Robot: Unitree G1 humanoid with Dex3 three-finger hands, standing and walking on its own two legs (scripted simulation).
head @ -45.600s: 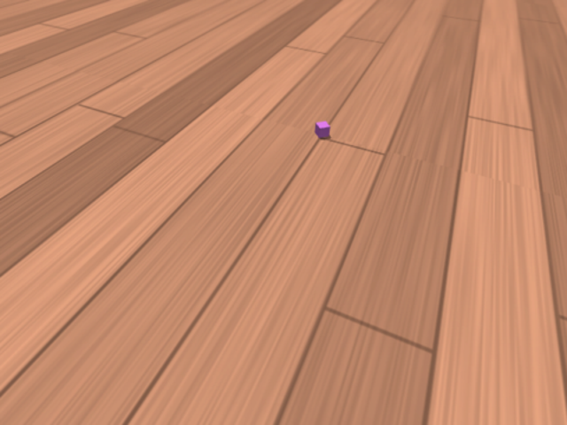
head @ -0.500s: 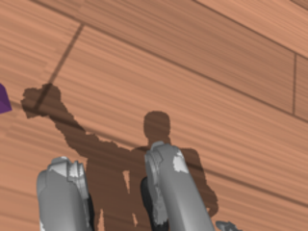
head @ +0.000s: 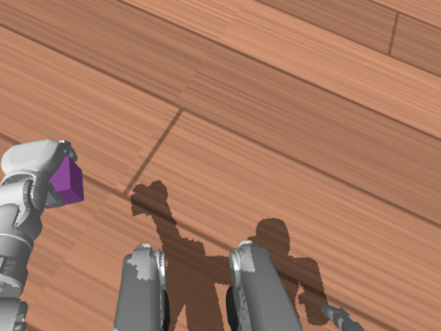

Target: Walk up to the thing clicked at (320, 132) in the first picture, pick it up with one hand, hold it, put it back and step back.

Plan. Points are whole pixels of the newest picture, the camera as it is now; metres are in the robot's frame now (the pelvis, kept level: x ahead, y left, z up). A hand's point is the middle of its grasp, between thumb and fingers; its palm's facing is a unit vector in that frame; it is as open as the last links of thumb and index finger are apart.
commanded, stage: lift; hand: left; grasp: from above
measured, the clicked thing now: (57, 182) +0.43 +0.30 -0.12
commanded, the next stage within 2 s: hold in 0.88 s
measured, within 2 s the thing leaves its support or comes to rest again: neither
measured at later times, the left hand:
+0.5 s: hand (7, 164) +0.37 +0.26 +0.10, palm faces -0.42 -0.13 -0.90, open 9.8 cm
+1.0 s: hand out of the picture +0.40 +0.25 +0.18, palm faces -0.42 -0.15 -0.90, open 9.8 cm
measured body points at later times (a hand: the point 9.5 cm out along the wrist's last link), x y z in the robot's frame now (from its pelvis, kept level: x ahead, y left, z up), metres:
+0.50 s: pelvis +0.04 +0.00 +0.18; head +0.12 +0.01 +0.62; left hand +0.39 +0.27 +0.15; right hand +0.14 -0.27 +0.06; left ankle +0.10 +0.12 -0.46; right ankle +0.09 -0.13 -0.46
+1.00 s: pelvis +0.08 +0.00 +0.25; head +0.13 +0.00 +0.69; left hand +0.42 +0.25 +0.23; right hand +0.18 -0.26 +0.12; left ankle +0.10 +0.12 -0.46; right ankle +0.09 -0.13 -0.46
